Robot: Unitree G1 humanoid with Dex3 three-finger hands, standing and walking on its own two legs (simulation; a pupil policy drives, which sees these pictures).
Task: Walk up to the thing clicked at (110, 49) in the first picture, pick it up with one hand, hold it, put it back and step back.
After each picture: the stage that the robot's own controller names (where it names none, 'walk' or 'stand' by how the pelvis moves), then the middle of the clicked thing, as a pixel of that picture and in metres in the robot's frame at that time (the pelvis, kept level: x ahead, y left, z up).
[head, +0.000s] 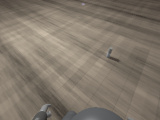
stand; (109, 52) +1.30 -0.35 -0.65
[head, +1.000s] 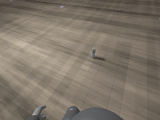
walk; (93, 53) +1.20 +0.05 -0.63
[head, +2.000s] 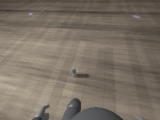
walk; (74, 72) +0.70 +0.32 -0.65
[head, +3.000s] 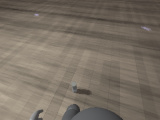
walk; (74, 87) +0.48 +0.23 -0.65
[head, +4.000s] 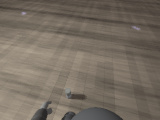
stand; (68, 93) +0.38 +0.24 -0.65
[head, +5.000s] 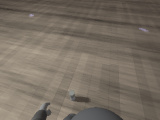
stand; (72, 95) +0.37 +0.20 -0.66
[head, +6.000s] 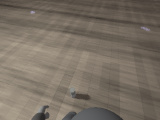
stand; (72, 93) +0.39 +0.20 -0.66
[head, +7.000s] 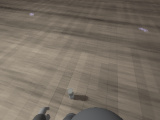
stand; (71, 94) +0.39 +0.23 -0.66
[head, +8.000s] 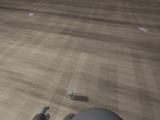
stand; (70, 94) +0.38 +0.23 -0.66
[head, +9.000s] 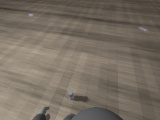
go down; (71, 95) +0.37 +0.23 -0.66
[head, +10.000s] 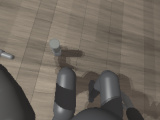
go down; (56, 49) +0.47 +0.25 -0.26
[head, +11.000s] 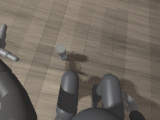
approach; (62, 53) +0.47 +0.23 -0.27
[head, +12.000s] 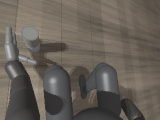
close in; (32, 42) +0.46 +0.28 -0.17
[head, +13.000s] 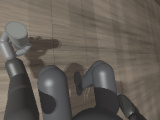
close; (20, 40) +0.45 +0.30 -0.17
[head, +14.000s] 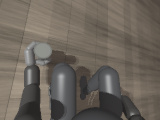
lift; (42, 54) +0.36 +0.26 -0.15
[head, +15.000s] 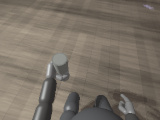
lift; (62, 69) +0.32 +0.19 +0.04
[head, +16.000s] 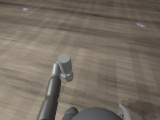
hold; (66, 69) +0.33 +0.17 +0.06
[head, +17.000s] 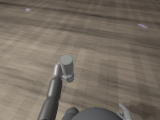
hold; (68, 70) +0.32 +0.16 +0.05
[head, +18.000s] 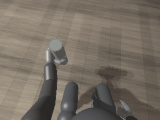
crouch; (60, 54) +0.42 +0.20 -0.02
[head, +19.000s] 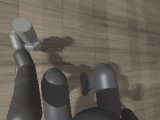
lower; (30, 38) +0.48 +0.27 -0.14
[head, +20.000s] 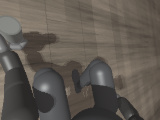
lower; (14, 37) +0.47 +0.29 -0.17
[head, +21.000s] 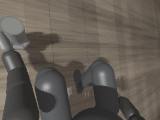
lower; (17, 37) +0.47 +0.29 -0.17
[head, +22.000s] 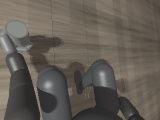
lower; (21, 39) +0.46 +0.28 -0.17
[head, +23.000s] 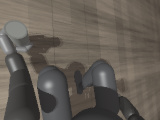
lower; (21, 40) +0.45 +0.29 -0.17
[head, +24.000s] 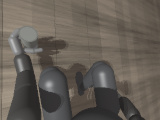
open; (30, 43) +0.45 +0.26 -0.18
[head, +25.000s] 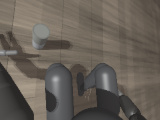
stand; (39, 39) +0.45 +0.25 -0.18
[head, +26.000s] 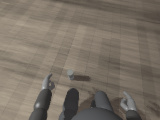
stand; (70, 75) +0.42 +0.19 -0.49
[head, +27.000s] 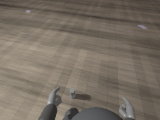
stand; (72, 93) +0.39 +0.18 -0.60
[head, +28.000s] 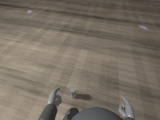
stand; (73, 93) +0.39 +0.18 -0.60
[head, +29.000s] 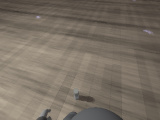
stand; (76, 94) +0.41 +0.17 -0.65
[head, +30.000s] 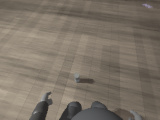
walk; (77, 78) +0.46 +0.14 -0.63
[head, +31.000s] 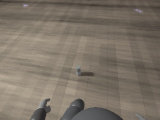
walk; (78, 70) +0.66 +0.21 -0.64
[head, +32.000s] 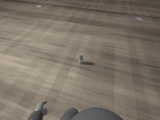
stand; (80, 58) +1.00 +0.20 -0.63
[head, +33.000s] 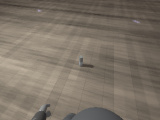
stand; (80, 61) +1.01 +0.19 -0.66
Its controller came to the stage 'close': yes
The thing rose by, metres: 0.69
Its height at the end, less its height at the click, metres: +0.00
